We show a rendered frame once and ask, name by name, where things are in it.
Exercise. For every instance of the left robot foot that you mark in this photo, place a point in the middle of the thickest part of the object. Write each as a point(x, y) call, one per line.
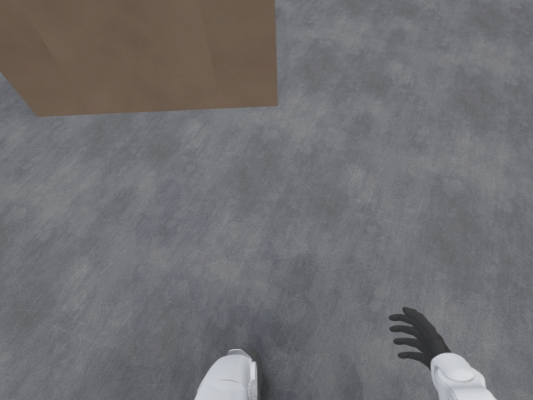
point(256, 358)

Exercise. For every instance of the robot right hand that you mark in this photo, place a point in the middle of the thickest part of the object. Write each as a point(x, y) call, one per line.
point(428, 341)

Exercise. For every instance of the robot left thigh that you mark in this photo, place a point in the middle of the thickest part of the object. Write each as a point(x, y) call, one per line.
point(233, 377)

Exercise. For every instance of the robot right forearm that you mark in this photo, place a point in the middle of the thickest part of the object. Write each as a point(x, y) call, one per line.
point(455, 379)

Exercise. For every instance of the pedestal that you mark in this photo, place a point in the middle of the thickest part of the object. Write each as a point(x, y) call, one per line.
point(80, 57)

